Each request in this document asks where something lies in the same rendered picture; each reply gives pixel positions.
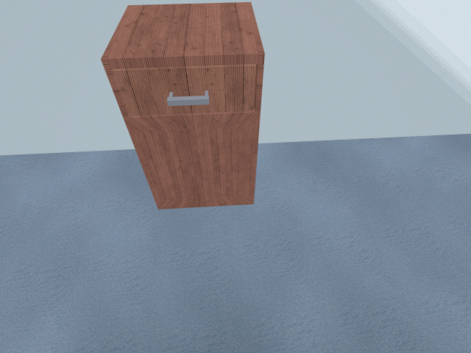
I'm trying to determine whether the drawer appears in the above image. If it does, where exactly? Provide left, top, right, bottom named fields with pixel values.
left=113, top=64, right=256, bottom=116

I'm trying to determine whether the handle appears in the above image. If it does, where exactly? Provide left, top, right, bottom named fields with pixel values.
left=167, top=90, right=209, bottom=106

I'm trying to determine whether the cabinet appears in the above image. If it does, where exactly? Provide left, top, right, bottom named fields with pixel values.
left=101, top=2, right=265, bottom=210

